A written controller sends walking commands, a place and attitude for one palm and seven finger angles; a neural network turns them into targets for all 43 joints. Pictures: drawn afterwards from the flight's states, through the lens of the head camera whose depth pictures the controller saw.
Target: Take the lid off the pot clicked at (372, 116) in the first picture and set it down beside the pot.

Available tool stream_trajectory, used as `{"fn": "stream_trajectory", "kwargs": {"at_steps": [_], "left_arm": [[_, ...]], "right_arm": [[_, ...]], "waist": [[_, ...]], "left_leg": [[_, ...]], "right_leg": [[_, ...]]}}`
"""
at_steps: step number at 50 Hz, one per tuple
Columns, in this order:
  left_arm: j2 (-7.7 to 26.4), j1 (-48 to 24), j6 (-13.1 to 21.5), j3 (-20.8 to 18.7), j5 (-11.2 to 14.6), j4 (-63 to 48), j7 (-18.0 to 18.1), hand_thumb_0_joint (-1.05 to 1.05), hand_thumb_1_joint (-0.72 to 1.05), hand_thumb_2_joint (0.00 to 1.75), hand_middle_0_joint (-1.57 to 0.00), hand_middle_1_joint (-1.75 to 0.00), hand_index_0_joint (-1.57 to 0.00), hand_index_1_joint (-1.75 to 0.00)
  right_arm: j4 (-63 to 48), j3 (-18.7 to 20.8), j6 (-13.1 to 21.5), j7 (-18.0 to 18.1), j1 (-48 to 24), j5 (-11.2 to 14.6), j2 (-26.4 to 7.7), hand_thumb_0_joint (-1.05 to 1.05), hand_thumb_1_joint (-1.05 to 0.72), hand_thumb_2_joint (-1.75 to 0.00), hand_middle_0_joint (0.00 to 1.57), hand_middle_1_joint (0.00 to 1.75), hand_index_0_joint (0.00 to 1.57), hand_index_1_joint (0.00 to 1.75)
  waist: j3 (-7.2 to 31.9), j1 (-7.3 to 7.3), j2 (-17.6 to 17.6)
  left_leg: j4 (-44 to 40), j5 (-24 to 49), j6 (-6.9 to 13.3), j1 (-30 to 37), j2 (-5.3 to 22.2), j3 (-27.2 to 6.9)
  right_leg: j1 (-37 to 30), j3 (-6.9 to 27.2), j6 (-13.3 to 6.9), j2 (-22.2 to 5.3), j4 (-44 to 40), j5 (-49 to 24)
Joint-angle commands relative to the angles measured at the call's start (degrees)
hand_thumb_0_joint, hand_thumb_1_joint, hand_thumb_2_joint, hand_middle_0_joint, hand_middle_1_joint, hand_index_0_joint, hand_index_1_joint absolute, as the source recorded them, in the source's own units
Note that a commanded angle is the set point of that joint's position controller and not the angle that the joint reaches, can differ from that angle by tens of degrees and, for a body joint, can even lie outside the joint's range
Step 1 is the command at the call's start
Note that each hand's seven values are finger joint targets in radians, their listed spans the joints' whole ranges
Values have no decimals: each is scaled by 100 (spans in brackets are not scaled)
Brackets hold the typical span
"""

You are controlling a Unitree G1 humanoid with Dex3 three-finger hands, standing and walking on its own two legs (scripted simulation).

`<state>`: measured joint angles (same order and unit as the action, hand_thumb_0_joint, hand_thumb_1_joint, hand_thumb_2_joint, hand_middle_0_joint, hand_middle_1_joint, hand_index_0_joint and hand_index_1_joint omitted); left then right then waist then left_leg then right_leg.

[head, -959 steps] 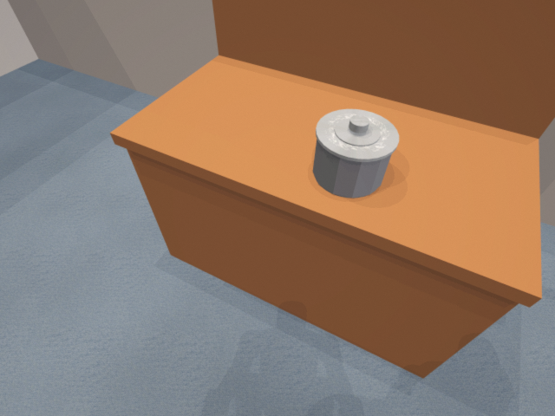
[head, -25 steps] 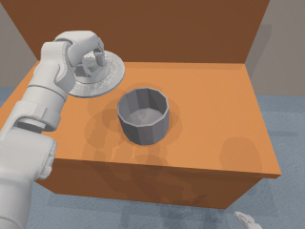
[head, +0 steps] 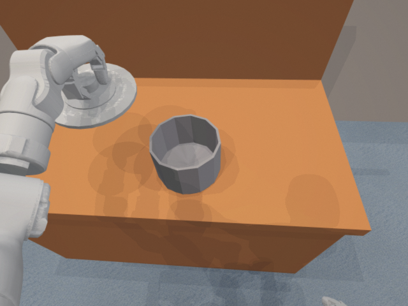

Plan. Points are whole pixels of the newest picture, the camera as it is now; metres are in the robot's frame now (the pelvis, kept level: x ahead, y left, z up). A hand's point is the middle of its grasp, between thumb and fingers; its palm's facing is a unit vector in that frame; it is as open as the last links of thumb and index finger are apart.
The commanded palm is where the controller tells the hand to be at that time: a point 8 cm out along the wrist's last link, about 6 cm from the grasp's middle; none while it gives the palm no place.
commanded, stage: move the lid sideways beside the pot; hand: left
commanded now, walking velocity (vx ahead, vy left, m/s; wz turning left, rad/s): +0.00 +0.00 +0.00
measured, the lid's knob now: (86, 82) +0.50 +0.22 +0.17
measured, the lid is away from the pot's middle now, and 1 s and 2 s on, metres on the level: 0.18 0.23 0.23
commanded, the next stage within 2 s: lower the lid onto the table in 0.52 s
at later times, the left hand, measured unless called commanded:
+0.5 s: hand (40, 89) +0.46 +0.28 +0.20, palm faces -0.32 -0.01 -0.95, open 7.0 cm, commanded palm +0.46 +0.27 +0.27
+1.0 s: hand (56, 94) +0.47 +0.27 +0.17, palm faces -0.35 -0.01 -0.94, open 7.0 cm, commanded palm +0.47 +0.27 +0.24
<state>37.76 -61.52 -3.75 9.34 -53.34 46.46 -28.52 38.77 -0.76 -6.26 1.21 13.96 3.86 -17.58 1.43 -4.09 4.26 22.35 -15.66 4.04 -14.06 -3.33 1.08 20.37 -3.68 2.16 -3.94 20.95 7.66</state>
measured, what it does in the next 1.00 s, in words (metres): stands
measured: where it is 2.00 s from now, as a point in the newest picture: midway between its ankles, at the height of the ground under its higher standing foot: outside the picture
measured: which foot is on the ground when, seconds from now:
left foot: down 0.00-1.00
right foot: down 0.00-1.00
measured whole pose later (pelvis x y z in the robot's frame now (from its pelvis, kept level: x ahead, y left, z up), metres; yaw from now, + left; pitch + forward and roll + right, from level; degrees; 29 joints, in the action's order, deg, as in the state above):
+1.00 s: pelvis +0.00 +0.01 +0.00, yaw +0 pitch +9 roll -1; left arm 42.7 -61.4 4.8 5.1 -53.9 53.6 -27.9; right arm 39.0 -1.0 -9.1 1.3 14.1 3.8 -17.1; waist 1.6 -4.5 3.6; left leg 24.1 -16.4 4.6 -16.6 -3.4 1.1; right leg 21.9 -3.6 2.4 -3.9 20.5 7.2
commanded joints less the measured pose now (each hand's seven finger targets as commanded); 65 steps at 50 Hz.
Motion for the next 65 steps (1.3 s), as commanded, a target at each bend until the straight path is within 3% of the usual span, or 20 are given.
{"fn": "stream_trajectory", "kwargs": {"at_steps": [1, 3, 7, 10, 12, 14, 17, 21, 24, 31, 35, 37, 40, 41, 44, 46, 53, 56, 58, 65], "left_arm": [[2097, -3504, 44, -910, 4, -1274, 329, 0, 78, 82, -92, -103, -91, -101], [1853, -3663, 72, -731, -69, -1239, 286, 0, 78, 82, -92, -103, -91, -101], [2528, -3713, 224, -1203, -56, -1537, 297, 0, 78, 82, -92, -103, -91, -101], [2270, -3214, 228, -1014, -20, -733, 227, 0, 78, 82, -92, -103, -91, -101], [2466, -3366, 310, -1059, -53, -959, 230, 0, 78, 82, -92, -103, -91, -101], [2174, -3561, 341, -796, -46, -1134, 183, 0, 78, 82, -92, -103, -91, -101], [2530, -3685, 430, -1060, 7, -1537, 191, 0, 78, 82, -92, -103, -91, -101], [2645, -3199, 496, -1176, 139, -898, 137, 0, 78, 82, -92, -103, -91, -101], [2171, -3633, 560, -772, 116, -1398, 85, 0, 78, 82, -92, -103, -91, -101], [2425, -3758, 618, -987, 237, -1614, 153, 0, 78, 82, -92, -103, -91, -101], [2333, -3403, 643, -953, 114, -553, 180, 0, 78, 82, -92, -103, -91, -101], [2112, -3642, 664, -739, -2, -827, 247, 0, 78, 82, -92, -103, -91, -101], [2301, -3664, 716, -977, 2, -1101, 296, 0, 78, 82, -92, -103, -91, -101], [2740, -3505, 774, -1338, 49, -1265, 350, 0, 78, 82, -92, -103, -91, -101], [2262, -3225, 742, -1046, 58, -582, 311, 0, 78, 82, -92, -103, -91, -101], [2654, -3098, 797, -1284, 34, -521, 393, 0, 78, 82, -92, -103, -91, -101], [2431, -3340, 942, -1117, -6, -881, 445, 0, 78, 82, -92, -103, -91, -101], [2951, -2941, 1019, -1591, 85, -1191, 508, 0, 78, 82, -92, -103, -91, -101], [2298, -2820, 991, -1137, 74, -774, 458, 0, 78, 82, -92, -103, -91, -101], [2643, -2669, 1086, -1464, 113, -1168, 533, 0, 78, 82, -92, -103, -91, -101]], "right_arm": [[-558, 254, 140, 37, -69, 10, -889, 0, -90, -90, 20, 30, 20, 30], [-598, 250, 150, 63, -75, 5, -773, 0, -90, -90, 20, 30, 20, 30], [-634, 260, 141, 66, -32, -32, -808, 0, -90, -90, 20, 30, 20, 30], [-549, 230, 74, 72, -23, 34, -835, 0, -90, -90, 20, 30, 20, 30], [-584, 235, 29, 61, -69, 19, -863, 0, -90, -90, 20, 30, 20, 30], [-590, 238, -2, 70, -134, 36, -812, 0, -90, -90, 20, 30, 20, 30], [-595, 266, -7, 54, -65, -5, -831, 0, -90, -90, 20, 30, 20, 30], [-461, 275, -41, 63, -5, 32, -957, 0, -90, -90, 20, 30, 20, 30], [-515, 271, -69, 48, -119, 31, -827, 0, -90, -90, 20, 30, 20, 30], [-452, 314, -47, 13, -52, -13, -918, 0, -90, -90, 20, 30, 20, 30], [-391, 237, -84, 53, 65, 36, -891, 0, -90, -90, 20, 30, 20, 30], [-437, 272, -104, 27, 52, -5, -853, 0, -90, -90, 20, 30, 20, 30], [-501, 290, -69, 26, 68, -42, -829, 0, -90, -90, 20, 30, 20, 30], [-516, 324, -63, 13, 66, -73, -905, 0, -90, -90, 20, 30, 20, 30], [-468, 279, -89, 36, 116, -30, -837, 0, -90, -90, 20, 30, 20, 30], [-465, 292, -111, 45, 125, -26, -942, 0, -90, -90, 20, 30, 20, 30], [-481, 314, -126, 102, 159, -46, -820, 0, -90, -90, 20, 30, 20, 30], [-496, 362, -126, 65, 175, -71, -930, 0, -90, -90, 20, 30, 20, 30], [-447, 320, -149, 75, 154, -47, -822, 0, -90, -90, 20, 30, 20, 30], [-460, 349, -189, 72, 142, -57, -845, 0, -90, -90, 20, 30, 20, 30]], "waist": [[2666, 17, -82], [2732, -40, 18], [3161, 50, 52], [2576, 10, -186], [2721, 29, 18], [2694, -31, 128], [3071, -17, 316], [2581, -18, 99], [2700, -41, 219], [2753, -45, 443], [2359, -20, -87], [2614, -64, 215], [2910, -2, 340], [3041, 48, 204], [2570, -19, -42], [2532, 35, -18], [2816, -47, 348], [3036, 58, 420], [2645, -46, 267], [2893, 28, 278]], "left_leg": [[112, 3163, -132, 820, 223, -418], [123, 3206, -111, 893, 228, -425], [150, 3585, -92, 977, 211, -438], [152, 3239, -83, 674, 233, -391], [120, 3169, -94, 679, 210, -361], [166, 3321, -97, 783, 230, -408], [230, 3712, -110, 1081, 225, -479], [256, 3511, -118, 879, 243, -454], [194, 3493, -116, 972, 248, -483], [261, 3598, -201, 1167, 235, -560], [116, 2851, -148, 540, 236, -452], [135, 3218, -219, 783, 244, -488], [245, 3611, -190, 1021, 266, -530], [293, 3731, -176, 1034, 262, -536], [206, 3533, -162, 769, 313, -511], [189, 3214, -147, 603, 266, -428], [248, 3618, -137, 903, 309, -462], [340, 4009, -146, 1034, 314, -485], [299, 3823, -137, 876, 336, -462], [379, 4027, -104, 941, 335, -469]], "right_leg": [[-1374, 18, -483, 273, 245, -1910], [-1346, 13, -467, 296, 221, -1884], [-1718, 67, -456, 304, 258, -2231], [-1467, -11, -447, 298, 211, -2083], [-1535, 19, -451, 286, 218, -2035], [-1399, -6, -455, 293, 207, -2028], [-1422, 23, -451, 337, 212, -2025], [-1229, -50, -464, 315, 166, -1936], [-1215, -54, -444, 324, 152, -1835], [-1001, -70, -491, 325, 158, -1615], [-1158, -110, -475, 323, 173, -1583], [-1033, -77, -481, 341, 206, -1521], [-1133, -27, -483, 339, 226, -1701], [-1257, -4, -493, 325, 252, -1832], [-1135, -74, -455, 340, 194, -1745], [-1219, -33, -487, 306, 204, -1746], [-1176, -11, -467, 342, 184, -1832], [-1308, 27, -488, 340, 242, -2067], [-1102, -24, -454, 352, 175, -1902], [-1257, 19, -464, 351, 266, -2145]]}}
